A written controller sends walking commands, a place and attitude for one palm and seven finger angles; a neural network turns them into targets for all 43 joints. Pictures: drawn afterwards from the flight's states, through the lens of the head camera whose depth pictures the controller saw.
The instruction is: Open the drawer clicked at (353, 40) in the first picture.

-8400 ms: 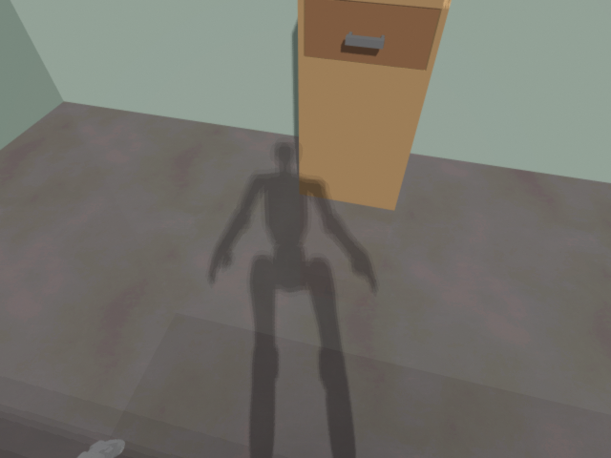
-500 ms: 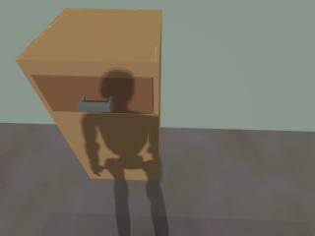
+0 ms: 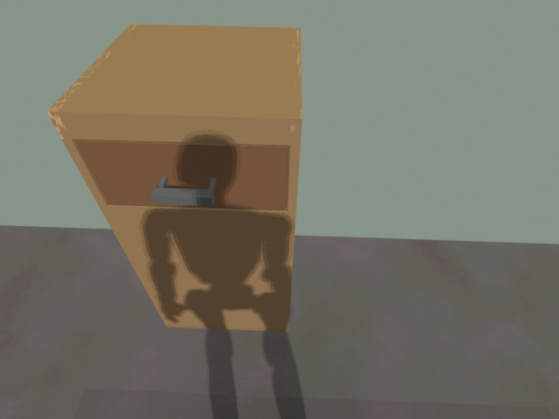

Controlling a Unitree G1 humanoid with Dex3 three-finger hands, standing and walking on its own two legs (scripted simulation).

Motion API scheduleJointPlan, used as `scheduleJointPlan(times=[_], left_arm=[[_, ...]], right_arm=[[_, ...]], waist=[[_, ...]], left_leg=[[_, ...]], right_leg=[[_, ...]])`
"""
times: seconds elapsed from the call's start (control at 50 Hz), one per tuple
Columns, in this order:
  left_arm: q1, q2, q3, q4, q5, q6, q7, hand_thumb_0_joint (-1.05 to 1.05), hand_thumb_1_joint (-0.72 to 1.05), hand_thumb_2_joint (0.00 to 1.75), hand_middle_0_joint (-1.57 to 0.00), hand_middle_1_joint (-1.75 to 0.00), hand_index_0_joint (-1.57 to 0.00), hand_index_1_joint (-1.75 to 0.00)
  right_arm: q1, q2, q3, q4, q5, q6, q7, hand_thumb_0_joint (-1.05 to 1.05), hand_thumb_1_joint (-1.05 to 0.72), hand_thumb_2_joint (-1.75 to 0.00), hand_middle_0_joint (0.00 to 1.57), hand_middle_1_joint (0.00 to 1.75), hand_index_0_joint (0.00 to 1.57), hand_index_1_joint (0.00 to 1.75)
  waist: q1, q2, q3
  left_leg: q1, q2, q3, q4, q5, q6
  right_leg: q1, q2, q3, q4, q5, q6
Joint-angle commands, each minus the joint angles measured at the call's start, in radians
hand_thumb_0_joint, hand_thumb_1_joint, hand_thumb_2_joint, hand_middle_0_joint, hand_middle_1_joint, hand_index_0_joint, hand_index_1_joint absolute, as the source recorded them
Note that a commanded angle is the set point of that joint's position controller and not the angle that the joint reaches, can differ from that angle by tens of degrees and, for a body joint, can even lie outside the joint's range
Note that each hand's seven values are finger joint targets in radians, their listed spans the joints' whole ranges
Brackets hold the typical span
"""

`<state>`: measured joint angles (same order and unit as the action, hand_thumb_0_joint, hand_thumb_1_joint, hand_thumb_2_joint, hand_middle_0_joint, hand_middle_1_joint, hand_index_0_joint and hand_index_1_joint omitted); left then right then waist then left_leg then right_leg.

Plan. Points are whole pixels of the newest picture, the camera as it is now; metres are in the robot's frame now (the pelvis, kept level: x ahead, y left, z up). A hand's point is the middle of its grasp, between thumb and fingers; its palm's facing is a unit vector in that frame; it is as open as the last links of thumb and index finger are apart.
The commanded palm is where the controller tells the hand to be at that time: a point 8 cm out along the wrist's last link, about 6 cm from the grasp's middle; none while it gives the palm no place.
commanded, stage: look again from close up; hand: left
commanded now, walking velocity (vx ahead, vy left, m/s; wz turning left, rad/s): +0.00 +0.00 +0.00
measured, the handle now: (186, 189) +0.54 +0.23 -0.01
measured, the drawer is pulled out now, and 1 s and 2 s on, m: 0.00 0.00 0.00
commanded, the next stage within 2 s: raise the hand with hooked fingers in 0.14 s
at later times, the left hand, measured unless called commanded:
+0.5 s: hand (135, 368) +0.20 +0.23 -0.04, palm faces -0.04 -0.35 -0.94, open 7.8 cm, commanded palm +0.13 +0.24 -0.03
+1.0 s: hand (140, 344) +0.22 +0.22 +0.00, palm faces +0.00 -0.09 -1.00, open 10.6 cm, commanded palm +0.19 +0.22 +0.05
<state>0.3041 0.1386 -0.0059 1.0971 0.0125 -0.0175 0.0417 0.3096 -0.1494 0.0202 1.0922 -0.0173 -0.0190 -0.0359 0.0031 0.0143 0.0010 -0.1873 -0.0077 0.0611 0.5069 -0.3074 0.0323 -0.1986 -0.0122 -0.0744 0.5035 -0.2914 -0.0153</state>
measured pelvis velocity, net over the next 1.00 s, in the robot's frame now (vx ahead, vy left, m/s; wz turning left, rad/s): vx -0.01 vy -0.03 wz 0.00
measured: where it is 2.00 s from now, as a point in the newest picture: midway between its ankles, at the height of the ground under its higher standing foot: outside the picture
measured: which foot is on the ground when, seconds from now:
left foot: down 0.00-1.00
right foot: down 0.00-1.00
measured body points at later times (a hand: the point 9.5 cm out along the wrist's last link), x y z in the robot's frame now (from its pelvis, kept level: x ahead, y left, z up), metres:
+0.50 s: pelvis -0.02 +0.01 -0.02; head -0.01 -0.01 +0.43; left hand +0.19 +0.24 +0.02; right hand +0.13 -0.24 -0.12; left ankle -0.02 +0.09 -0.74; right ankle -0.01 -0.10 -0.74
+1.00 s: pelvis -0.01 -0.03 -0.03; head +0.03 -0.06 +0.42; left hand +0.21 +0.22 +0.05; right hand +0.20 -0.22 -0.13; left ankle -0.02 +0.09 -0.74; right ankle -0.01 -0.10 -0.74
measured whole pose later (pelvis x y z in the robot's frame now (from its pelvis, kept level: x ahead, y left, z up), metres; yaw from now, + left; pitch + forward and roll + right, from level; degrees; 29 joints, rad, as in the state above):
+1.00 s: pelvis -0.01 -0.03 -0.03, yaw +0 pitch +8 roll +2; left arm 0.27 0.38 -0.04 -0.02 0.99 0.04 0.30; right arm 0.10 -0.19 0.05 0.56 -0.05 0.11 -0.01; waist 0.08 0.04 -0.07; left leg -0.48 0.01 0.06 0.73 -0.38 0.00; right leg -0.51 0.02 -0.06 0.77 -0.39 -0.07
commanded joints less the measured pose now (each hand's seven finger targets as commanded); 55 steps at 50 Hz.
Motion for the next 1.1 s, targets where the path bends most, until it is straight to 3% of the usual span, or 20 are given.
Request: scheduleJointPlan(times=[0.0, 0.2, 0.22, 0.24, 0.26, 0.28, 0.3, 0.32, 0.34, 0.38, 0.42, 0.46, 0.52, 0.58, 0.66, 0.72, 0.78, 0.88, 0.98, 1.08], left_arm=[[0.071, 0.082, 0.013, -0.03, -0.002, -0.008, 0.0, 0.0, 0.9, 0.9, -0.2, -0.3, -0.2, -0.3], [0.054, 0.095, 0.014, -0.037, -0.002, -0.001, -0.002, 0.0, 0.9, 0.9, -0.2, -0.3, -0.2, -0.3], [0.098, 0.125, 0.008, -0.006, 0.01, -0.015, 0.036, 0.0, 0.9, 0.9, -0.2, -0.3, -0.2, -0.3], [-0.725, 0.466, 0.034, -1.515, 0.197, -0.166, 0.054, 0.0, 0.88, 0.89, -0.2, -0.32, -0.2, -0.32], [-0.229, 0.398, 0.045, -1.244, 0.224, -0.094, 0.126, 0.0, 0.85, 0.88, -0.2, -0.33, -0.2, -0.33], [0.033, 0.185, -0.068, -1.138, 0.215, 0.061, 0.174, 0.0, 0.83, 0.87, -0.21, -0.34, -0.21, -0.34], [0.034, 0.084, -0.152, -1.127, 0.272, 0.078, 0.177, 0.0, 0.81, 0.86, -0.21, -0.36, -0.21, -0.36], [-0.054, 0.168, -0.12, -1.197, 0.355, 0.067, 0.21, 0.0, 0.78, 0.85, -0.21, -0.37, -0.21, -0.37], [-0.029, 0.236, -0.081, -1.18, 0.473, 0.06, 0.244, 0.0, 0.76, 0.84, -0.21, -0.39, -0.21, -0.39], [0.133, 0.25, -0.039, -1.099, 0.67, 0.065, 0.294, 0.0, 0.71, 0.82, -0.21, -0.42, -0.21, -0.42], [0.297, 0.143, -0.113, -1.014, 0.848, 0.053, 0.336, 0.0, 0.67, 0.8, -0.22, -0.45, -0.22, -0.45], [0.368, 0.144, -0.095, -1.017, 0.958, 0.028, 0.359, 0.0, 0.62, 0.78, -0.22, -0.48, -0.22, -0.48], [0.309, 0.251, 0.003, -1.138, 1.063, -0.02, 0.401, 0.0, 0.55, 0.75, -0.22, -0.53, -0.22, -0.53], [0.143, 0.348, 0.088, -1.246, 1.131, -0.032, 0.464, 0.0, 0.48, 0.72, -0.23, -0.57, -0.23, -0.57], [-0.115, 0.38, 0.088, -1.395, 1.107, -0.036, 0.517, 0.0, 0.39, 0.68, -0.24, -0.63, -0.24, -0.63], [-0.184, 0.385, 0.066, -1.396, 1.071, -0.039, 0.507, 0.0, 0.32, 0.65, -0.24, -0.68, -0.24, -0.68], [-0.185, 0.377, 0.037, -1.357, 1.033, 0.005, 0.453, 0.0, 0.25, 0.62, -0.25, -0.72, -0.25, -0.72], [-0.079, 0.419, 0.062, -1.271, 0.986, 0.08, 0.32, 0.0, 0.13, 0.57, -0.25, -0.8, -0.25, -0.8], [-0.032, 0.457, 0.126, -1.276, 0.969, 0.028, 0.264, 0.0, 0.01, 0.52, -0.26, -0.87, -0.26, -0.87], [-0.124, 0.479, 0.168, -1.342, 0.959, -0.031, 0.294, 0.0, -0.1, 0.47, -0.27, -0.94, -0.27, -0.94]], right_arm=[[0.056, -0.086, -0.012, -0.023, -0.001, -0.02, 0.0, 0.0, -0.9, -0.9, 0.2, 0.3, 0.2, 0.3], [0.047, -0.103, -0.01, -0.007, 0.0, -0.022, 0.001, 0.0, -0.9, -0.9, 0.2, 0.3, 0.2, 0.3], [-0.043, -0.145, -0.02, -0.076, 0.017, -0.02, 0.011, 0.0, -0.9, -0.9, 0.2, 0.3, 0.2, 0.3], [-0.045, -0.288, -0.039, -0.422, 0.064, -0.159, -0.019, 0.0, -0.9, -0.9, 0.2, 0.3, 0.2, 0.3], [-0.107, -0.219, -0.029, -0.38, 0.04, -0.261, -0.057, 0.0, -0.9, -0.9, 0.2, 0.3, 0.2, 0.3], [-0.113, -0.17, -0.048, -0.367, 0.059, -0.287, -0.056, 0.0, -0.9, -0.9, 0.2, 0.3, 0.2, 0.3], [-0.095, -0.167, -0.043, -0.353, 0.058, -0.301, -0.053, 0.0, -0.9, -0.9, 0.2, 0.3, 0.2, 0.3], [-0.139, -0.209, -0.053, -0.415, 0.038, -0.304, -0.044, 0.0, -0.9, -0.9, 0.2, 0.3, 0.2, 0.3], [-0.137, -0.238, -0.061, -0.438, 0.012, -0.286, -0.036, 0.0, -0.9, -0.9, 0.2, 0.3, 0.2, 0.3], [-0.166, -0.234, -0.075, -0.529, -0.012, -0.226, -0.011, 0.0, -0.9, -0.9, 0.2, 0.3, 0.2, 0.3], [-0.216, -0.223, -0.092, -0.602, -0.032, -0.149, 0.024, 0.0, -0.9, -0.9, 0.2, 0.3, 0.2, 0.3], [-0.269, -0.226, -0.098, -0.661, -0.036, -0.069, 0.062, 0.0, -0.9, -0.9, 0.2, 0.3, 0.2, 0.3], [-0.308, -0.207, -0.087, -0.72, -0.029, 0.007, 0.09, 0.0, -0.9, -0.9, 0.2, 0.3, 0.2, 0.3], [-0.302, -0.194, -0.088, -0.734, -0.043, 0.049, 0.092, 0.0, -0.9, -0.9, 0.2, 0.3, 0.2, 0.3], [-0.305, -0.186, -0.093, -0.743, -0.058, 0.069, 0.067, 0.0, -0.9, -0.9, 0.2, 0.3, 0.2, 0.3], [-0.312, -0.185, -0.082, -0.728, -0.06, 0.064, 0.047, 0.0, -0.9, -0.9, 0.2, 0.3, 0.2, 0.3], [-0.328, -0.182, -0.065, -0.717, -0.055, 0.071, 0.037, 0.0, -0.9, -0.9, 0.2, 0.3, 0.2, 0.3], [-0.348, -0.175, -0.04, -0.703, -0.03, 0.085, 0.013, 0.0, -0.9, -0.9, 0.2, 0.3, 0.2, 0.3], [-0.333, -0.173, -0.035, -0.68, -0.03, 0.071, 0.01, 0.0, -0.9, -0.9, 0.2, 0.3, 0.2, 0.3], [-0.318, -0.176, -0.062, -0.664, -0.029, 0.058, 0.012, 0.0, -0.9, -0.9, 0.2, 0.3, 0.2, 0.3]], waist=[[0.006, 0.001, 0.087], [0.006, 0.001, 0.068], [0.031, -0.084, 0.128], [-0.071, 0.233, -0.392], [0.022, 0.348, -0.38], [-0.002, 0.26, -0.237], [-0.025, 0.173, -0.116], [-0.032, 0.141, -0.018], [-0.034, 0.083, -0.07], [0.024, -0.079, -0.119], [0.068, -0.211, -0.068], [0.108, -0.205, -0.057], [0.152, -0.123, -0.179], [0.131, -0.066, -0.253], [0.059, 0.043, -0.36], [0.021, 0.055, -0.322], [0.018, 0.045, -0.314], [0.068, -0.056, -0.272], [0.103, -0.086, -0.249], [0.095, -0.046, -0.294]], left_leg=[[-0.074, 0.119, -0.126, -0.146, 0.22, 0.02], [-0.04, 0.119, -0.123, -0.17, 0.254, 0.022], [-0.1, 0.133, -0.092, -0.001, 0.391, -0.009], [0.21, 0.036, -0.103, -0.097, 0.521, 0.001], [0.291, 0.099, -0.115, -0.095, 0.676, -0.046], [0.119, 0.094, -0.129, -0.155, 0.522, -0.089], [0.057, 0.081, -0.114, -0.128, 0.441, -0.068], [-0.04, 0.063, -0.14, -0.086, 0.314, -0.054], [-0.092, 0.057, -0.154, -0.049, 0.223, -0.048], [-0.193, 0.023, -0.134, 0.026, 0.174, -0.034], [-0.284, 0.012, -0.092, 0.069, 0.094, -0.036], [-0.334, -0.002, -0.063, 0.101, 0.063, -0.031], [-0.341, -0.016, -0.056, 0.148, 0.118, -0.029], [-0.314, -0.029, -0.071, 0.219, 0.121, -0.023], [-0.223, -0.035, -0.084, 0.314, 0.093, -0.006], [-0.223, -0.043, -0.082, 0.339, 0.055, 0.004], [-0.236, -0.042, -0.072, 0.301, 0.081, 0.009], [-0.288, -0.042, -0.051, 0.186, 0.113, 0.008], [-0.28, -0.039, -0.045, 0.119, 0.172, 0.003], [-0.239, -0.046, -0.045, 0.105, 0.203, 0.005]], right_leg=[[0.018, -0.083, 0.088, -0.071, 0.154, -0.025], [0.032, -0.09, 0.08, -0.078, 0.165, -0.015], [-0.032, -0.125, 0.118, -0.092, 0.411, -0.001], [0.009, 0.004, 0.136, 0.024, 0.364, -0.037], [-0.096, -0.001, 0.044, 0.11, 0.084, -0.046], [-0.183, 0.011, 0.006, 0.167, -0.067, -0.019], [-0.222, 0.016, 0.017, 0.143, -0.037, -0.015], [-0.256, 0.017, 0.023, 0.107, -0.021, -0.024], [-0.262, 0.025, 0.03, 0.085, 0.005, -0.033], [-0.259, 0.046, 0.061, 0.092, -0.032, -0.048], [-0.341, 0.061, 0.069, 0.113, -0.138, -0.057], [-0.347, 0.055, 0.098, 0.127, -0.12, -0.071], [-0.312, 0.045, 0.135, 0.199, -0.019, -0.078], [-0.379, 0.046, 0.187, 0.231, -0.013, -0.073], [-0.462, 0.029, 0.229, 0.238, -0.015, -0.059], [-0.481, 0.027, 0.225, 0.215, -0.037, -0.051], [-0.384, 0.031, 0.195, 0.192, 0.043, -0.043], [-0.134, 0.015, 0.21, 0.116, 0.187, -0.023], [-0.019, -0.002, 0.205, 0.099, 0.339, -0.014], [0.005, -0.01, 0.199, 0.09, 0.376, -0.011]])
